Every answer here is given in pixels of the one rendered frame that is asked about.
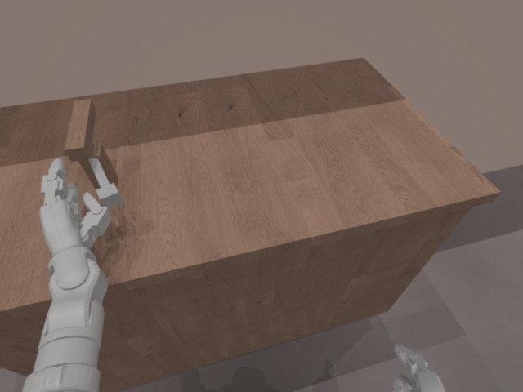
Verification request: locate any left robot forearm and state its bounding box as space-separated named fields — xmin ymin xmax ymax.
xmin=22 ymin=247 xmax=108 ymax=392

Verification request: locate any tap lever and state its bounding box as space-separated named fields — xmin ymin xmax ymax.
xmin=88 ymin=158 xmax=124 ymax=210

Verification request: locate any left robot hand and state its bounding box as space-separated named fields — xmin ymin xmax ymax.
xmin=39 ymin=158 xmax=113 ymax=257

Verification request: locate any right robot hand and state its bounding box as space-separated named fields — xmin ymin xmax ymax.
xmin=392 ymin=344 xmax=445 ymax=392

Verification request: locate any counter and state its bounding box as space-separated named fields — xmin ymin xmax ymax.
xmin=0 ymin=58 xmax=501 ymax=392

